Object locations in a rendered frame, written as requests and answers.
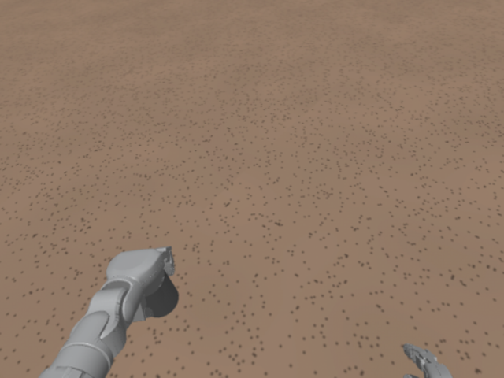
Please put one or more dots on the can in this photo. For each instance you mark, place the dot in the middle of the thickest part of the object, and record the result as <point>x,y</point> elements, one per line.
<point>161,295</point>

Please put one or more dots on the right robot hand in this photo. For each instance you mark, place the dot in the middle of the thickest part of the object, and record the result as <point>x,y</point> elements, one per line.
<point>426,361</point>

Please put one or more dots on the left robot hand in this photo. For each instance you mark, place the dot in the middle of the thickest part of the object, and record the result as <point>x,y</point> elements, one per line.
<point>143,266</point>

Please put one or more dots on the left robot arm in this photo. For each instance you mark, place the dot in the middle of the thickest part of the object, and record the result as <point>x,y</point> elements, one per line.
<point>100,335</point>

